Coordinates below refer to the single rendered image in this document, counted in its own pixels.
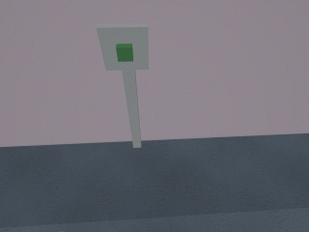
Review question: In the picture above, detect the panel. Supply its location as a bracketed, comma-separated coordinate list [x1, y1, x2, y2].
[96, 23, 149, 148]

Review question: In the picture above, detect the button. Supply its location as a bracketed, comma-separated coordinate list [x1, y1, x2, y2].
[116, 43, 133, 62]

